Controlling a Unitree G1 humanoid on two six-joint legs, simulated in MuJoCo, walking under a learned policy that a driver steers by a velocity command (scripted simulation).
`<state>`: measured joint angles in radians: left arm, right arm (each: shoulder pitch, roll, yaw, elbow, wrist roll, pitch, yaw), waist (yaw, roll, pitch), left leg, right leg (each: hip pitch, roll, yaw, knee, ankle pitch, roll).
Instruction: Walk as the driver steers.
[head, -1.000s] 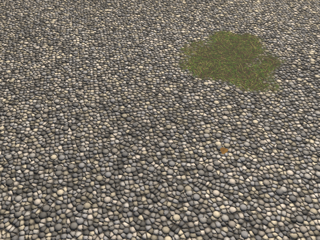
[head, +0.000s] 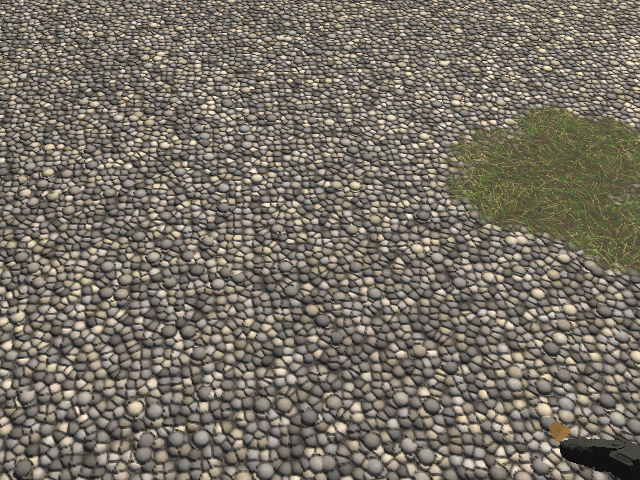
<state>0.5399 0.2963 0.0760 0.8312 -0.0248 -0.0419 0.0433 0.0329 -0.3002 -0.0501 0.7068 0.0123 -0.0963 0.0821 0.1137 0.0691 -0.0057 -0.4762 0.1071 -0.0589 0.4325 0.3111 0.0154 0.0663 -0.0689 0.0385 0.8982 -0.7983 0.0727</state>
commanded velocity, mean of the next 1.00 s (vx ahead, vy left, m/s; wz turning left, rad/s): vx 0.50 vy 0.00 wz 0.00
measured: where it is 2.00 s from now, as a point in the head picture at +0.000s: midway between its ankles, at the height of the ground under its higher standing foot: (344, 225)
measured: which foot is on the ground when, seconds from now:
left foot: down 0.00-0.48, up 0.50-0.98, down 1.00-1.00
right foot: down 0.00-0.00, up 0.02-0.46, down 0.48-1.00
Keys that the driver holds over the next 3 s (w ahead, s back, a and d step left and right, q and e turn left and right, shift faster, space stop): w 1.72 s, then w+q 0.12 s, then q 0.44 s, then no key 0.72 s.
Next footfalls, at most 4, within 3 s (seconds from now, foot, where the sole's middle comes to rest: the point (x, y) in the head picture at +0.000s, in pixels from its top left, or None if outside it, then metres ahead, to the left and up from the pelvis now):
0.48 right None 0.47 -0.07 -0.80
1.00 left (291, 353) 0.76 0.18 -0.80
1.56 right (389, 256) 1.09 -0.04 -0.80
2.06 left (306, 187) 1.31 0.22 -0.80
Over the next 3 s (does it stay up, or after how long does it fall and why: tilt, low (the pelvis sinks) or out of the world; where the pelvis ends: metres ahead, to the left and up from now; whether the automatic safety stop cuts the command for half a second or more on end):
stays up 1.31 0.09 -0.03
